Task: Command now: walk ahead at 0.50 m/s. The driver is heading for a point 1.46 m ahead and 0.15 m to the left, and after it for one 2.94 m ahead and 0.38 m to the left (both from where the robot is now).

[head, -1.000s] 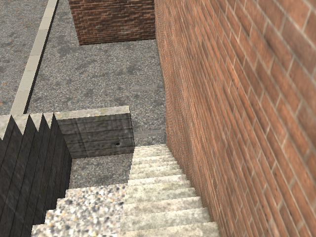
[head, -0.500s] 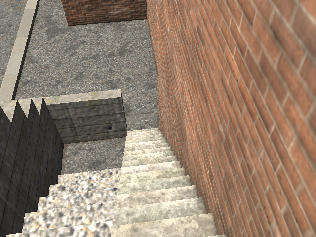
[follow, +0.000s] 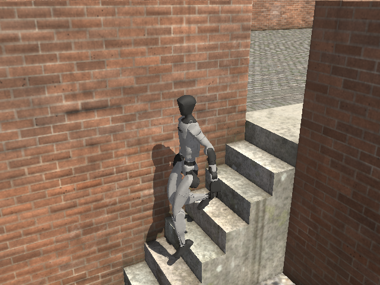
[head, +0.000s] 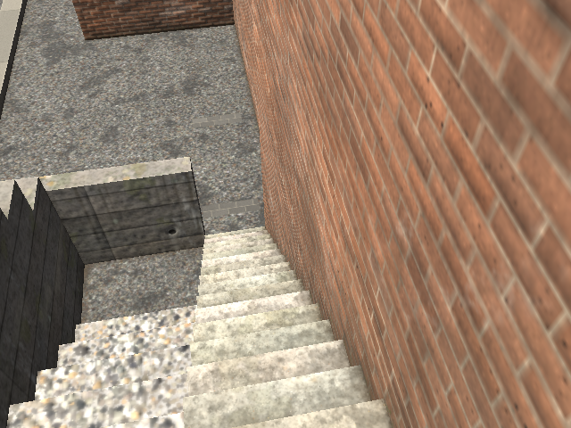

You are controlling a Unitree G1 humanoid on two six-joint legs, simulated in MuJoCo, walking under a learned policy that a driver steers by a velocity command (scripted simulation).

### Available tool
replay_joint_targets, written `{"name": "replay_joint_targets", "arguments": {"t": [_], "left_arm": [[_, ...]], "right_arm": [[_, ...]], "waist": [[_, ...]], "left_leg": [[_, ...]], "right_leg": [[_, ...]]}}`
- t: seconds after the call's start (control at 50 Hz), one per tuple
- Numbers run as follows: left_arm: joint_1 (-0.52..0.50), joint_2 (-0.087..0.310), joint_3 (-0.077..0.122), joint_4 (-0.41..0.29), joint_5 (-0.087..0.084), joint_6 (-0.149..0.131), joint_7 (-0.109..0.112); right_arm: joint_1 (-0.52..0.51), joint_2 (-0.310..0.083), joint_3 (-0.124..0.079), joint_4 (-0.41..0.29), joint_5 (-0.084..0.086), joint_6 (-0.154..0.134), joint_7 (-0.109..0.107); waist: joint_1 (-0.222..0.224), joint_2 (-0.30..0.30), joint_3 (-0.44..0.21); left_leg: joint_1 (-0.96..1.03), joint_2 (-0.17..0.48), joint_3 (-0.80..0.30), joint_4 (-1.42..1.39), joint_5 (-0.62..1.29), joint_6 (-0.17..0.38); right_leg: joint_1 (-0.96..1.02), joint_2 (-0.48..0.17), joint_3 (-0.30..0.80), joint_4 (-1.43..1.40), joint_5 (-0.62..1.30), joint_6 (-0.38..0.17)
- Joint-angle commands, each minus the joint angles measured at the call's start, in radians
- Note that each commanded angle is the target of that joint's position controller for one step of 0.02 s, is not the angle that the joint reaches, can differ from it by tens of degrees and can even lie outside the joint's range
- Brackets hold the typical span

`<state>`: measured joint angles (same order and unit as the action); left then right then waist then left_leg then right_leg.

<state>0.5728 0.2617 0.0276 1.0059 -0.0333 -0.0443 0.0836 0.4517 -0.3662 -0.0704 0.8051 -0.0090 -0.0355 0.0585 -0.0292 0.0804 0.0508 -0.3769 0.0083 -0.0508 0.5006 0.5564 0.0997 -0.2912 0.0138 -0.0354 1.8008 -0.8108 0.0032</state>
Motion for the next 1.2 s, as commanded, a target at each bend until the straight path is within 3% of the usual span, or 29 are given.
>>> {"name": "replay_joint_targets", "arguments": {"t": [0.02, 0.04, 0.06, 0.08, 0.14, 0.18, 0.22, 0.26, 0.28, 0.34, 0.4, 0.42, 0.48, 0.52, 0.58, 0.6, 0.62, 0.66, 0.7, 0.72, 0.84, 0.86, 0.88, 0.9, 0.94, 1.02, 1.1, 1.16, 1.2], "left_arm": [[-0.409, 0.009, 0.016, -0.193, 0.023, -0.011, 0.009], [-0.341, -0.075, -0.012, -0.227, -0.019, -0.004, 0.013], [-0.274, -0.069, -0.023, -0.295, 0.049, 0.039, -0.012], [-0.298, 0.020, -0.006, -0.210, 0.025, 0.059, -0.005], [0.065, -0.086, -0.056, -0.070, 0.055, 0.070, -0.040], [0.104, -0.065, -0.062, -0.305, -0.039, 0.038, -0.050], [-0.219, 0.192, -0.008, -0.263, -0.044, 0.071, 0.002], [0.150, 0.205, 0.006, -0.235, 0.098, 0.073, 0.019], [0.073, 0.223, 0.003, -0.206, 0.082, 0.015, -0.001], [-0.224, 0.021, -0.073, -0.333, 0.000, -0.009, -0.073], [-0.420, -0.108, -0.099, -0.341, -0.049, -0.016, 0.057], [-0.447, -0.102, -0.109, -0.404, 0.009, -0.011, 0.084], [-0.184, 0.004, -0.063, -0.298, -0.010, 0.020, 0.072], [-0.007, 0.089, -0.013, -0.203, -0.032, 0.028, 0.076], [-0.404, 0.120, 0.013, -0.302, -0.012, 0.040, 0.043], [-0.112, 0.040, -0.024, -0.282, 0.030, 0.011, -0.012], [-0.166, 0.036, -0.022, -0.231, 0.051, -0.023, -0.044], [-0.208, -0.062, -0.049, -0.251, 0.043, -0.031, -0.067], [0.119, 0.015, 0.006, -0.080, 0.032, -0.068, -0.116], [0.173, 0.006, 0.015, -0.014, 0.003, -0.052, -0.127], [0.618, 0.203, 0.069, 0.239, 0.071, -0.041, -0.162], [0.671, 0.172, 0.050, 0.302, 0.052, -0.070, -0.168], [0.508, 0.430, 0.112, 0.408, -0.051, -0.064, -0.178], [0.404, 0.310, 0.097, 0.349, -0.087, -0.055, -0.148], [0.311, 0.035, 0.011, 0.210, 0.036, -0.081, -0.122], [0.160, 0.028, 0.005, 0.152, 0.070, -0.057, 0.006], [0.242, 0.051, 0.005, 0.036, -0.025, -0.059, -0.070], [0.108, 0.099, 0.022, -0.023, 0.066, -0.038, -0.146], [0.153, -0.209, -0.032, -0.029, -0.005, -0.008, -0.102]], "right_arm": [[0.375, 0.010, 0.025, 0.179, -0.009, -0.011, -0.016], [0.363, 0.088, 0.055, 0.224, -0.036, -0.024, -0.010], [0.249, -0.164, 0.004, 0.260, 0.008, -0.033, 0.011], [0.166, 0.041, 0.031, 0.156, 0.011, -0.040, -0.005], [0.195, -0.105, -0.024, 0.199, -0.051, 0.039, -0.033], [-0.367, -0.460, -0.100, 0.119, 0.142, -0.058, -0.072], [-0.098, -0.136, -0.026, 0.034, 0.035, -0.050, -0.115], [-0.517, -0.073, 0.002, -0.139, 0.105, -0.014, -0.134], [-0.792, 0.044, 0.033, -0.267, 0.084, 0.010, -0.130], [-0.224, 0.128, 0.050, -0.130, 0.022, 0.034, -0.160], [-0.139, 0.035, 0.040, -0.083, 0.075, -0.046, -0.091], [-0.064, 0.033, 0.050, -0.049, 0.070, -0.062, -0.067], [-0.238, 0.065, 0.040, -0.077, -0.011, -0.054, 0.004], [-0.337, 0.045, 0.024, -0.138, -0.078, -0.047, 0.013], [0.617, -0.105, -0.038, 0.176, -0.079, -0.042, -0.010], [0.426, -0.069, -0.010, 0.183, 0.030, -0.024, -0.007], [0.407, 0.125, 0.029, 0.152, 0.062, -0.042, -0.036], [-0.050, 0.056, 0.028, 0.060, 0.093, -0.038, -0.091], [-0.312, -0.054, -0.006, 0.031, -0.018, -0.081, -0.138], [-0.324, -0.031, 0.001, 0.081, 0.005, -0.075, -0.142], [-0.339, 0.116, 0.030, 0.207, 0.023, -0.016, -0.105], [-0.330, 0.200, 0.042, 0.169, 0.056, -0.028, -0.139], [0.105, 0.407, 0.064, 0.142, 0.078, 0.017, -0.140], [-0.031, 0.354, 0.099, 0.112, 0.032, 0.037, -0.156], [-0.116, 0.136, 0.041, 0.233, 0.043, 0.024, -0.141], [-0.321, 0.264, 0.105, 0.073, 0.047, 0.086, -0.098], [-0.304, 0.215, 0.066, 0.027, 0.066, 0.085, -0.048], [-0.048, 0.206, 0.051, 0.057, 0.011, 0.132, -0.051], [-0.189, 0.205, 0.058, 0.032, 0.047, 0.138, -0.054]], "waist": [[-0.205, 0.096, 0.117], [-0.118, 0.076, 0.160], [-0.014, 0.290, 0.121], [-0.127, 0.056, 0.094], [0.046, 0.201, -0.042], [0.437, 0.802, 0.213], [0.034, 0.121, 0.157], [0.312, -0.332, 0.163], [0.357, -0.773, 0.491], [-0.004, -0.543, 0.432], [-0.092, -0.242, 0.455], [-0.109, -0.042, 0.314], [0.017, 0.015, 0.000], [0.094, -0.469, 0.172], [-0.425, 0.065, 0.082], [-0.189, 0.585, -0.198], [-0.186, 0.409, -0.139], [0.153, -0.189, 0.079], [0.305, -0.211, -0.119], [0.300, -0.188, -0.155], [0.343, -0.037, 0.048], [0.349, -0.240, 0.211], [-0.031, -0.880, 0.337], [0.096, -0.707, 0.424], [0.192, -0.017, 0.100], [0.103, -0.391, 0.176], [0.025, -0.041, 0.024], [-0.146, -0.386, -0.098], [-0.125, 0.329, 0.173]], "left_leg": [[0.320, 0.130, -0.046, -0.426, 0.491, 0.022], [0.248, 0.172, 0.025, -0.730, 0.634, 0.004], [0.102, 0.110, -0.267, -0.318, -0.139, -0.078], [0.253, 0.008, 0.058, -0.353, 0.102, -0.058], [-0.331, 0.066, -0.086, -0.141, -0.905, 0.080], [-0.469, 0.526, -0.868, -0.207, -1.541, 0.083], [-0.655, 0.457, -0.708, -0.080, -1.452, 0.007], [-1.119, 0.080, -0.131, 0.532, -1.325, -0.206], [-1.031, -0.209, -0.081, 1.028, -1.291, -0.164], [-0.873, -0.255, -0.185, 1.006, -0.853, -0.068], [-0.235, -0.162, -0.007, 0.725, -0.130, -0.159], [-0.129, -0.228, 0.082, 0.526, 0.106, -0.238], [0.206, -0.044, -0.073, 0.224, 0.283, -0.125], [-0.112, -0.093, -0.001, 0.464, -0.275, -0.057], [0.932, 0.075, -0.087, -0.041, -0.036, 0.189], [1.210, 0.375, -0.503, 0.302, 0.207, 0.303], [1.231, 0.378, -0.421, 0.358, 0.040, 0.222], [0.340, 0.174, -0.142, 0.110, -0.273, 0.031], [-0.574, 0.092, -0.160, 0.086, -0.822, 0.025], [-0.546, 0.061, -0.063, 0.154, -0.986, -0.015], [0.106, -0.142, -0.021, 1.642, -1.159, -0.233], [-0.075, -0.288, -0.152, 1.942, -1.623, -0.203], [-0.486, -0.300, -0.175, 1.756, -1.434, -0.090], [-0.577, -0.164, -0.206, 1.390, -1.349, -0.014], [-0.202, -0.277, -0.044, 1.141, -1.270, -0.064], [0.108, -0.087, 0.048, 0.737, -0.755, -0.146], [0.094, -0.175, 0.044, 0.782, -0.584, -0.049], [0.354, -0.276, 0.273, 1.360, -1.444, -0.094], [-0.186, -0.044, -0.126, 0.513, -1.863, 0.070]], "right_leg": [[-0.453, 0.083, -0.144, 0.546, -0.229, 0.051], [-0.358, 0.125, -0.187, 0.608, -0.325, 0.069], [-0.498, 0.046, -0.058, 0.128, -0.084, 0.018], [-0.466, 0.007, -0.126, -0.035, -0.054, 0.043], [-0.071, 0.082, -0.243, 0.219, -0.065, -0.015], [-0.675, -0.210, 0.377, 0.266, 0.050, -0.122], [-0.431, -0.100, 0.339, 0.266, 0.036, 0.011], [-0.029, -0.217, 0.455, -0.661, -0.473, 0.048], [-0.623, -0.232, 0.879, -1.572, -0.904, -0.019], [-0.731, -0.142, 0.525, -1.250, -0.293, 0.038], [-1.109, -0.002, 0.383, -0.761, -0.198, 0.095], [-0.919, -0.006, 0.202, -0.682, -0.199, 0.062], [-0.504, -0.010, 0.247, -0.639, -0.182, -0.049], [-0.438, 0.039, 0.349, -0.500, 0.621, 0.005], [-1.233, 0.234, 0.149, 0.561, 0.758, 0.266], [-1.425, 0.103, 0.358, 0.719, -0.225, 0.223], [-1.659, 0.078, 0.532, 0.606, -0.245, 0.124], [-1.097, -0.023, 0.207, -0.341, 0.277, 0.029], [0.278, -0.099, 0.157, -0.799, 1.586, -0.026], [0.472, -0.103, 0.174, -0.867, 1.758, 0.013], [0.232, -0.349, 0.311, -1.418, 1.499, 0.049], [0.139, -0.302, 0.292, -1.512, 1.611, 0.134], [0.097, -0.333, 0.736, -1.554, 0.781, 0.101], [-0.098, -0.280, 0.830, -1.542, 0.347, 0.106], [0.123, -0.077, 0.116, -1.345, 1.170, 0.158], [-0.451, -0.204, 0.441, -1.640, 0.683, 0.037], [-0.338, -0.329, 0.393, -1.739, 0.584, -0.091], [-0.511, -0.244, 0.063, -1.571, 0.922, -0.040], [-0.589, 0.095, 0.066, -0.695, 0.682, -0.013]]}}
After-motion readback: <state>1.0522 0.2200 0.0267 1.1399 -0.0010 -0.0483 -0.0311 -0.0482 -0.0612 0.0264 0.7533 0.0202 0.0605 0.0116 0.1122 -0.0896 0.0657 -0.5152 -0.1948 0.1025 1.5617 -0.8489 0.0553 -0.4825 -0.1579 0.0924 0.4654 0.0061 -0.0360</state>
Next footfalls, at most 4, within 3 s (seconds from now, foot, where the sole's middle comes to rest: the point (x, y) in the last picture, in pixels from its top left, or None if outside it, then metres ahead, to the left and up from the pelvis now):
0.14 left None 0.26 0.13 -1.02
0.14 right None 0.25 -0.08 -1.00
0.56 left None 0.36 0.16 -1.21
0.92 right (341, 391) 0.83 -0.18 -1.47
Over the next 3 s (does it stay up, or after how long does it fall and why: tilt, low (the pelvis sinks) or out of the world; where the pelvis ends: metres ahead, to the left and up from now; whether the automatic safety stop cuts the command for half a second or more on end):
falls after 2.08 s (tilt)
